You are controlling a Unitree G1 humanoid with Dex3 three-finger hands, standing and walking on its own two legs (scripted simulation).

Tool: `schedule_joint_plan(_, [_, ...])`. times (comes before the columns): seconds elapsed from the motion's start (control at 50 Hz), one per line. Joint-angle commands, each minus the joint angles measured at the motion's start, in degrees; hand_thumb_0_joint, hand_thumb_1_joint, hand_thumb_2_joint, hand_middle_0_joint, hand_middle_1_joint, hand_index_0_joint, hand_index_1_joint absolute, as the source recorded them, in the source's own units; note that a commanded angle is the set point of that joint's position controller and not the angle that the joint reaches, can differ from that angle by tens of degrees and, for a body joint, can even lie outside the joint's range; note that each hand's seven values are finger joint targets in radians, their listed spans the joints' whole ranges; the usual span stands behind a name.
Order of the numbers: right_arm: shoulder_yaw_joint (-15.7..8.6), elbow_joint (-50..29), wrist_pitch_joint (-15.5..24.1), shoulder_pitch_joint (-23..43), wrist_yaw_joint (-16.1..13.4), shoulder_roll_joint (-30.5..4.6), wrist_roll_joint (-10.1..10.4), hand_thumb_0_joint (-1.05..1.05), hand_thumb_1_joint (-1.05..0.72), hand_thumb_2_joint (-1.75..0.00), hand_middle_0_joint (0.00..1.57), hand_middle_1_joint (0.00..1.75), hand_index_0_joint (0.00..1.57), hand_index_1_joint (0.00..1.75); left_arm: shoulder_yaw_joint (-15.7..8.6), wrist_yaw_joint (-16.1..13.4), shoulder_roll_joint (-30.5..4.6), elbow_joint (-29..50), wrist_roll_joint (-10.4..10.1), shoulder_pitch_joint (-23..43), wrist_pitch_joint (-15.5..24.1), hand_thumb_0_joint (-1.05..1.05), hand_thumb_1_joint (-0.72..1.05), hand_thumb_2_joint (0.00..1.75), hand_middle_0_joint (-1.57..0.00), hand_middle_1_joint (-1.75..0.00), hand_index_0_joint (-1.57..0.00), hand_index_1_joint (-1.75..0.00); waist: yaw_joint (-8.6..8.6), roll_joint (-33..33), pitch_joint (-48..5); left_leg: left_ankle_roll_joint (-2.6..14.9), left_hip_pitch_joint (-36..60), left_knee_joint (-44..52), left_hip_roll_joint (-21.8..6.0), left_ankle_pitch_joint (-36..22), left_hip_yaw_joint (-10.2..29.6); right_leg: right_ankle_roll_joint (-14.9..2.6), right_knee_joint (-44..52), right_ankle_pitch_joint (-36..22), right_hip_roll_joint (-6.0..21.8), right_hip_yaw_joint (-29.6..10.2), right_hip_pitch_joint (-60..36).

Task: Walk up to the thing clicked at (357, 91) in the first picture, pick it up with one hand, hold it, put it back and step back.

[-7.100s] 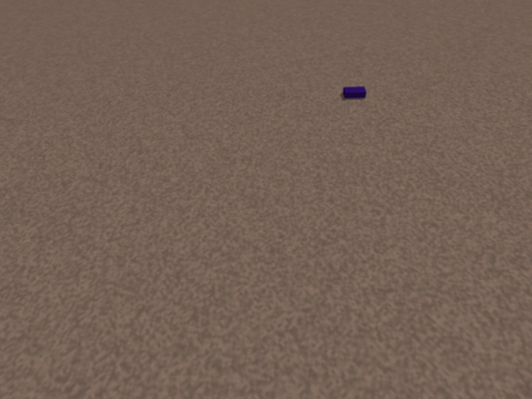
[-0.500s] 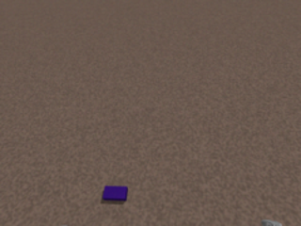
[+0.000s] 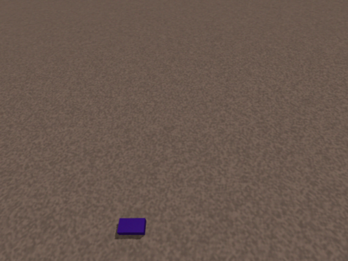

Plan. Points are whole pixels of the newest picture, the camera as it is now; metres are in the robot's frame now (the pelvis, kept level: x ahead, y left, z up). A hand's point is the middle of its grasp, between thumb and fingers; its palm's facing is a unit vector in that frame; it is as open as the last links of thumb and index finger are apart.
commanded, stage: walk up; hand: left
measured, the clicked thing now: (132, 226) +0.45 +0.30 -0.75
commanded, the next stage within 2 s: stand in 0.26 s
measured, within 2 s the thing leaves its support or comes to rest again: neither
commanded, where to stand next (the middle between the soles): +0.08 +0.00 m, yaw +2 degrees
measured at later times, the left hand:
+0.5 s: hand out of the picture +0.09 +0.25 -0.15, palm faces -0.04 -0.94 -0.35, open 7.4 cm
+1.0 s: hand out of the picture +0.05 +0.25 -0.15, palm faces -0.01 -0.94 -0.34, open 7.4 cm
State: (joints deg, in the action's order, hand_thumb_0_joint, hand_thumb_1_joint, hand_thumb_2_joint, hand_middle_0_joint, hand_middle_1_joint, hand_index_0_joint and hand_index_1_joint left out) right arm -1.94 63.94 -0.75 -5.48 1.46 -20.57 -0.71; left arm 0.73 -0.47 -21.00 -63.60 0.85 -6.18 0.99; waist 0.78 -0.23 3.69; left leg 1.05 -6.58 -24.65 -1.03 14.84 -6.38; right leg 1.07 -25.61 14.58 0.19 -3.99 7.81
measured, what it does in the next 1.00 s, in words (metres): stands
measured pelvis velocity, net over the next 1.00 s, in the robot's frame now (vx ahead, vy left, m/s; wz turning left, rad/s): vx -0.01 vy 0.00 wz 0.03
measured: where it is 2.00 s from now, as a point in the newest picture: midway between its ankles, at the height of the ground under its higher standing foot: outside the picture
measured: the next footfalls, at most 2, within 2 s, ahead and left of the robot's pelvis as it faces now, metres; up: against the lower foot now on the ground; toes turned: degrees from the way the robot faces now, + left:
none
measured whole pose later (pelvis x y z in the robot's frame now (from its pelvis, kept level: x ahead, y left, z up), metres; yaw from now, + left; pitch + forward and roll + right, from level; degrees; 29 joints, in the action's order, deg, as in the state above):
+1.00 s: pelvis -0.01 +0.00 +0.01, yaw +2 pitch -3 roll +0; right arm -0.7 66.0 0.4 -4.5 0.8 -19.6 -0.7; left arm 0.5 0.1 -20.1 -65.6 0.9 -6.2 0.3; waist 0.6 -0.1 2.8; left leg 0.6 -5.3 -16.9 -0.8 9.1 -4.4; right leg 1.0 -16.2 8.8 0.3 -1.9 4.9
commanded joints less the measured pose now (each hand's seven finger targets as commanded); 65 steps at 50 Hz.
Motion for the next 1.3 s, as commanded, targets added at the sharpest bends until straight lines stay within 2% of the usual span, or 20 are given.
schedule_joint_plan(0.0, [-2.52,-4.28,1.52,3.62,-0.91,-12.40,0.05,0.00,-0.90,-0.90,0.20,0.30,0.20,0.30,-2.74,-0.92,-12.99,4.11,-0.23,3.32,1.59,0.00,0.90,0.90,-0.20,-0.30,-0.20,-0.30,-0.20,1.03,-3.37,1.94,2.90,4.90,-6.06,-4.38,6.29,-3.43,4.53,-11.29,5.63,-4.01,3.94])
schedule_joint_plan(0.04, [-2.70,-4.17,1.59,3.46,-0.93,-12.72,0.04,0.00,-0.90,-0.90,0.20,0.30,0.20,0.30,-2.80,-0.89,-12.76,4.12,-0.27,3.46,1.55,0.00,0.90,0.90,-0.20,-0.30,-0.20,-0.30,-0.10,0.58,-3.43,2.11,3.18,5.39,-6.37,-4.57,6.59,-3.30,4.06,-11.43,5.13,-3.43,3.90])
schedule_joint_plan(0.08, [-2.63,-4.11,1.73,3.34,-0.99,-12.52,0.17,0.00,-0.90,-0.90,0.20,0.30,0.20,0.30,-2.68,-0.90,-12.26,3.91,-0.34,2.96,1.63,0.00,0.90,0.90,-0.20,-0.30,-0.20,-0.30,-0.31,0.45,-4.73,2.22,4.02,5.41,-6.83,-7.49,6.63,-3.05,3.78,-13.54,5.04,-2.88,2.46])
schedule_joint_plan(0.22, [-2.88,-4.68,1.62,3.59,-1.03,-12.80,0.00,0.00,-0.90,-0.90,0.20,0.30,0.20,0.30,-2.72,-0.99,-12.39,4.17,-0.26,2.95,1.42,0.00,0.90,0.90,-0.20,-0.30,-0.20,-0.30,-0.16,-0.21,-4.42,2.40,3.41,6.01,-6.91,-7.90,6.05,-2.69,3.07,-14.36,4.54,-2.02,1.81])
schedule_joint_plan(0.24, [-1.75,-4.43,1.91,5.26,-1.40,-11.05,0.52,0.00,-0.90,-0.90,0.20,0.30,0.20,0.30,-2.43,-0.83,-11.14,3.62,-0.73,4.40,1.08,0.00,0.90,0.90,-0.20,-0.30,-0.20,-0.30,-0.08,1.46,-4.37,1.69,3.28,7.32,-8.06,-17.89,8.43,-2.16,4.90,-19.54,5.68,-2.70,0.71])
schedule_joint_plan(0.26, [-1.80,-4.53,2.03,5.07,-1.51,-11.60,0.53,0.00,-0.90,-0.90,0.20,0.30,0.20,0.30,-2.38,-0.76,-10.71,3.83,-0.77,3.73,0.89,0.00,0.90,0.90,-0.20,-0.30,-0.20,-0.30,-0.21,0.64,-5.15,1.31,4.53,6.70,-7.73,-21.58,7.49,-1.79,5.61,-21.85,5.75,-2.48,0.13])
schedule_joint_plan(0.3, [-1.83,-3.70,2.22,4.34,-1.75,-11.99,0.63,0.00,-0.90,-0.90,0.20,0.30,0.20,0.30,-2.43,-0.73,-11.08,3.52,-0.82,3.29,0.82,0.00,0.90,0.90,-0.20,-0.30,-0.20,-0.30,0.07,0.27,-6.98,0.84,6.97,6.09,-7.66,-23.83,7.26,-1.79,5.89,-23.56,6.06,-2.65,-0.64])
schedule_joint_plan(0.46, [-1.29,-2.51,2.02,5.42,-1.76,-11.37,0.39,0.00,-0.90,-0.90,0.20,0.30,0.20,0.30,-2.43,-0.52,-11.22,2.56,-0.42,4.19,0.54,0.00,0.90,0.90,-0.20,-0.30,-0.20,-0.30,0.17,-0.37,-6.48,0.28,4.91,8.98,-7.36,-13.38,7.61,-1.60,9.94,-16.03,6.61,-2.77,-1.95])
schedule_joint_plan(0.52, [-1.11,-2.20,2.29,5.08,-1.71,-11.11,0.34,0.00,-0.90,-0.90,0.20,0.30,0.20,0.30,-2.52,-0.46,-11.13,2.49,-0.43,4.15,0.82,0.00,0.90,0.90,-0.20,-0.30,-0.20,-0.30,0.00,-0.18,-7.22,0.26,5.27,9.13,-7.61,-15.80,7.77,-1.61,10.01,-17.95,7.07,-2.82,-2.78])
schedule_joint_plan(0.6, [-1.00,-2.02,2.46,5.74,-1.69,-11.03,0.32,0.00,-0.90,-0.90,0.20,0.30,0.20,0.30,-2.50,-0.32,-10.98,2.10,-0.44,4.19,0.71,0.00,0.90,0.90,-0.20,-0.30,-0.20,-0.30,-0.11,-0.29,-5.47,-0.05,4.73,10.33,-7.55,-11.91,8.37,-1.53,10.99,-13.66,6.82,-2.67,-0.99])
schedule_joint_plan(0.7, [-1.10,-1.86,2.63,5.05,-1.67,-11.11,0.17,0.00,-0.90,-0.90,0.20,0.30,0.20,0.30,-2.56,-0.27,-10.93,2.15,-0.36,3.96,0.95,0.00,0.90,0.90,-0.20,-0.30,-0.20,-0.30,0.01,-0.15,-6.57,0.09,5.41,9.80,-7.70,-13.24,8.42,-1.73,11.29,-14.67,7.25,-2.71,-1.32])
schedule_joint_plan(0.8, [-1.14,-1.71,2.59,4.87,-1.65,-11.29,0.12,0.00,-0.90,-0.90,0.20,0.30,0.20,0.30,-2.52,-0.21,-10.68,1.84,-0.31,3.38,0.91,0.00,0.90,0.90,-0.20,-0.30,-0.20,-0.30,-0.14,-0.17,-5.50,0.13,4.49,10.27,-7.54,-11.29,8.62,-1.74,11.82,-13.16,7.16,-2.65,-0.60])
schedule_joint_plan(0.86, [-1.11,-1.80,2.67,4.61,-1.67,-11.25,0.14,0.00,-0.90,-0.90,0.20,0.30,0.20,0.30,-2.60,-0.22,-10.83,1.95,-0.29,3.41,0.83,0.00,0.90,0.90,-0.20,-0.30,-0.20,-0.30,-0.19,0.03,-6.04,0.17,4.98,10.05,-7.73,-13.08,8.73,-1.97,11.23,-13.95,7.24,-2.45,-1.10])
schedule_joint_plan(1.14, [-0.99,-1.39,2.50,3.24,-1.55,-11.42,0.11,0.00,-0.90,-0.90,0.20,0.30,0.20,0.30,-2.61,-0.01,-10.91,1.62,-0.23,2.15,0.75,0.00,0.90,0.90,-0.20,-0.30,-0.20,-0.30,-0.26,0.33,-3.12,0.31,2.57,11.06,-7.34,-5.76,9.46,-2.11,12.59,-8.22,7.11,-2.75,1.16])
schedule_joint_plan(1.28, [-0.80,-1.48,2.66,2.87,-1.47,-11.31,0.15,0.00,-0.90,-0.90,0.20,0.30,0.20,0.30,-2.59,0.06,-10.94,1.72,-0.31,1.62,0.91,0.00,0.90,0.90,-0.20,-0.30,-0.20,-0.30,-0.35,0.06,-3.94,0.30,2.34,10.85,-7.28,-6.59,9.87,-2.04,12.36,-8.53,7.11,-2.63,0.43])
